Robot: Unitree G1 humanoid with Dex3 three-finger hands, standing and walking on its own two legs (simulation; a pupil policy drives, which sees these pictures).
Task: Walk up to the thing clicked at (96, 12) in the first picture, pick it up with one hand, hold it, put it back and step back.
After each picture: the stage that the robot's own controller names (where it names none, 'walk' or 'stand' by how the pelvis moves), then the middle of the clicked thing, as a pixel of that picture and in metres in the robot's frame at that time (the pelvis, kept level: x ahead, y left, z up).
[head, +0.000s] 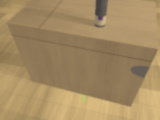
stand; (101, 6) +0.90 -0.09 +0.03
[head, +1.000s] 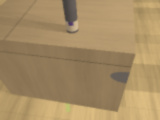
walk; (70, 10) +0.79 +0.13 +0.05
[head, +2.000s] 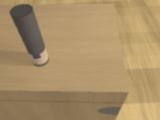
rise first; (32, 39) +0.50 +0.21 +0.07
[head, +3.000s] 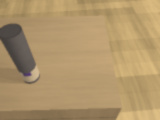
stand; (22, 57) +0.44 +0.24 +0.05
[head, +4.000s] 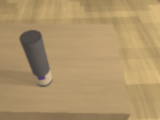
stand; (38, 62) +0.45 +0.20 +0.03
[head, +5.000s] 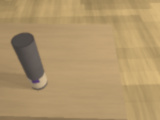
stand; (32, 65) +0.43 +0.21 +0.03
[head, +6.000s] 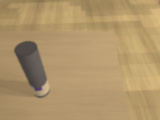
stand; (35, 72) +0.41 +0.21 +0.02
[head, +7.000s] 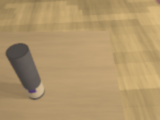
stand; (28, 75) +0.40 +0.23 +0.02
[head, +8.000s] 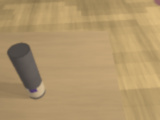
stand; (29, 74) +0.40 +0.23 +0.02
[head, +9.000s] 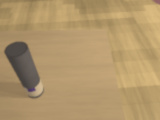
rise first; (27, 73) +0.40 +0.24 +0.03
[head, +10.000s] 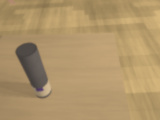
go down; (36, 73) +0.40 +0.23 +0.03
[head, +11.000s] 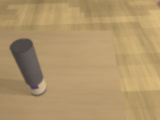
go down; (31, 70) +0.41 +0.23 +0.04
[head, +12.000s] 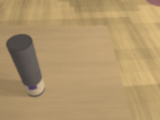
go down; (29, 69) +0.39 +0.21 +0.06
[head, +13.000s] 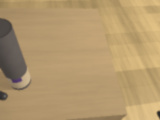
close in; (11, 60) +0.40 +0.22 +0.08
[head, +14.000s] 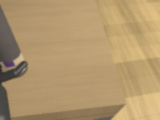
close; (2, 42) +0.45 +0.23 +0.10
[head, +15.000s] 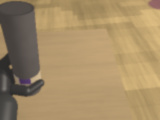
lift; (24, 55) +0.33 +0.17 +0.21
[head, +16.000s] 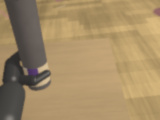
hold; (31, 47) +0.35 +0.16 +0.24
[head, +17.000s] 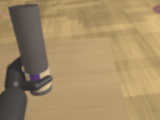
hold; (33, 53) +0.35 +0.16 +0.22
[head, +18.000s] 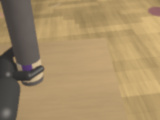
crouch; (25, 44) +0.38 +0.18 +0.23
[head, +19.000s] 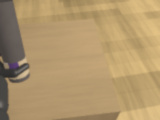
lower; (10, 43) +0.44 +0.22 +0.14
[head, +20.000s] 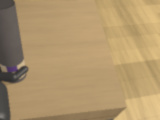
lower; (8, 46) +0.43 +0.22 +0.10
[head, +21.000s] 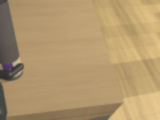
lower; (3, 43) +0.44 +0.22 +0.11
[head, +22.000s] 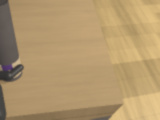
lower; (3, 44) +0.44 +0.23 +0.11
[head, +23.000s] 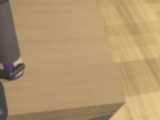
lower; (4, 43) +0.44 +0.22 +0.11
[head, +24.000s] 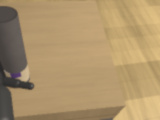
withdraw; (12, 53) +0.41 +0.21 +0.10
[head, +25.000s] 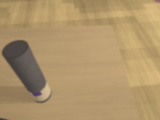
sink last; (31, 76) +0.36 +0.21 +0.07
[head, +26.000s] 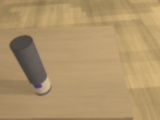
stand; (33, 69) +0.40 +0.22 +0.07
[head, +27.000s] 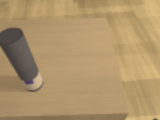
stand; (24, 64) +0.40 +0.23 +0.08
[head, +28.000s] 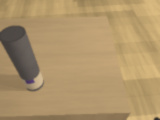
stand; (25, 63) +0.40 +0.22 +0.09
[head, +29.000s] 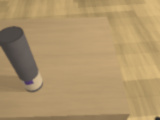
stand; (24, 64) +0.40 +0.22 +0.09
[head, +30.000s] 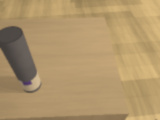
stand; (22, 64) +0.39 +0.22 +0.09
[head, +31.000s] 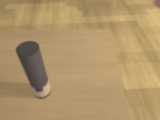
stand; (36, 73) +0.40 +0.21 +0.03
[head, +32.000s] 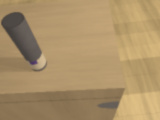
walk; (28, 46) +0.47 +0.24 +0.05
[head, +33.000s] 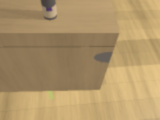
walk; out of the picture +0.77 +0.18 +0.05
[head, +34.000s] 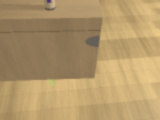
stand; out of the picture +1.03 +0.26 +0.04
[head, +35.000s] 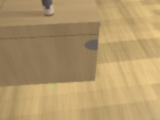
stand; out of the picture +1.03 +0.26 +0.03
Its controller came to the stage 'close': yes
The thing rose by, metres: 0.23
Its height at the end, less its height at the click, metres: +0.00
